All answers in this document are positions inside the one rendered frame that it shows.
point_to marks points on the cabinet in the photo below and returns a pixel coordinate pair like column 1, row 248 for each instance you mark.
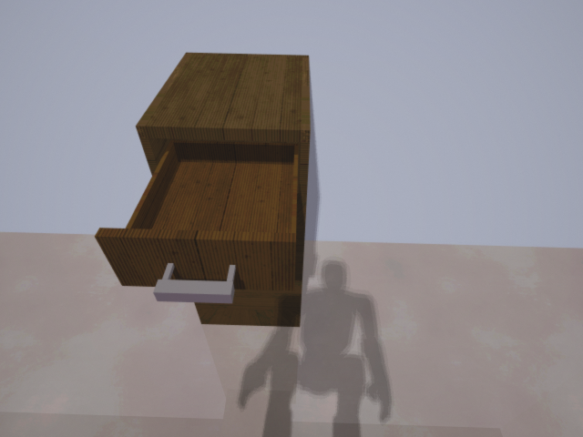
column 239, row 98

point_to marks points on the handle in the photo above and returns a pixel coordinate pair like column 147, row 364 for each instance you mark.
column 205, row 291

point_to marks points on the drawer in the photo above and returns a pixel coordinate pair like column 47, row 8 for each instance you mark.
column 209, row 205

